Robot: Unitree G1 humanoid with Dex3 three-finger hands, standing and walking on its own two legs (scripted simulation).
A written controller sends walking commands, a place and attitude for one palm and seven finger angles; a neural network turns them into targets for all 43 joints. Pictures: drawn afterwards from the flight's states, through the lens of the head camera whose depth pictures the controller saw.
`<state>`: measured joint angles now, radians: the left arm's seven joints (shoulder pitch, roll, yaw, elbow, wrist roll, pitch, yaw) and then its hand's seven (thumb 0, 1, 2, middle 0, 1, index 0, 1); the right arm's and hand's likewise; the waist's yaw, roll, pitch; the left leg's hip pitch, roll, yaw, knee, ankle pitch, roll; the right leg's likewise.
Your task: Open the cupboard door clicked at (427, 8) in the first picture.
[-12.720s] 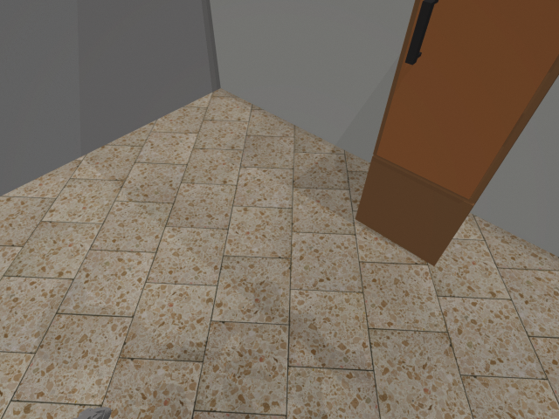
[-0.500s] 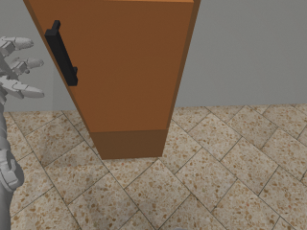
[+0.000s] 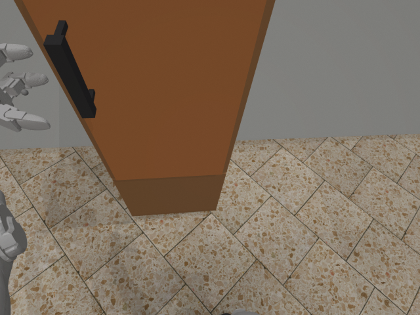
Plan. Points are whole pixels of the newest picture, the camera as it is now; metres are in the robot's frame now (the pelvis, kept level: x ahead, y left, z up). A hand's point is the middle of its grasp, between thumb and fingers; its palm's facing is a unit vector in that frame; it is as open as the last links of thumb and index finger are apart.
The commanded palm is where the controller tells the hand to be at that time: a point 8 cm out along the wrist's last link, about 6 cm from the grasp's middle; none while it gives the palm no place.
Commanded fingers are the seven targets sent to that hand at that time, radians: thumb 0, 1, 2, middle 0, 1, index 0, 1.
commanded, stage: move the hooked fingers beside the handle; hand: left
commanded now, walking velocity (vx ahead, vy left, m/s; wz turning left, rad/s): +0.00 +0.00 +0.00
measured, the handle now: (76, 73) +0.51 +0.22 +0.14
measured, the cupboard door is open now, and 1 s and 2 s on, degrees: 0 0 0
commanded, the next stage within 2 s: slide the fingers in behind the handle in 0.42 s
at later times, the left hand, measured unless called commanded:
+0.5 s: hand (23, 95) +0.45 +0.28 +0.15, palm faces +0.04 -1.00 -0.01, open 14.0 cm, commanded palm +0.43 +0.33 +0.14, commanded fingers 0.00 -0.50 0.30 -0.30 -1.20 -0.30 -1.20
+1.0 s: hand (47, 97) +0.45 +0.25 +0.14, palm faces +0.03 -1.00 +0.00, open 14.0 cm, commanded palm +0.43 +0.30 +0.14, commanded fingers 0.00 -0.50 0.30 -0.30 -1.20 -0.30 -1.20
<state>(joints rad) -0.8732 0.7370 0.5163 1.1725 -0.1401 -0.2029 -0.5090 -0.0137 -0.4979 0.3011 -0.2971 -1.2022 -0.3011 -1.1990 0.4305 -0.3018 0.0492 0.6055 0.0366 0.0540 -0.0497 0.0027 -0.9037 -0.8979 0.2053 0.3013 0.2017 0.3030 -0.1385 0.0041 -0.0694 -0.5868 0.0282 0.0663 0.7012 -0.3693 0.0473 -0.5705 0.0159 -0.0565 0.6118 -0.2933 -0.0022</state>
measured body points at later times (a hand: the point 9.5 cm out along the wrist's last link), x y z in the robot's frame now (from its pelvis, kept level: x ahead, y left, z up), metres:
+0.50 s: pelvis -0.01 -0.01 +0.00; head +0.07 +0.01 +0.44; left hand +0.44 +0.33 +0.15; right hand +0.04 -0.28 -0.11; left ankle -0.02 +0.08 -0.72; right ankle -0.01 -0.12 -0.72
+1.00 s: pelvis -0.02 -0.01 +0.00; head +0.06 +0.01 +0.44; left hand +0.45 +0.30 +0.15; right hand +0.02 -0.28 -0.11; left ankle -0.02 +0.08 -0.72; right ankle -0.01 -0.12 -0.72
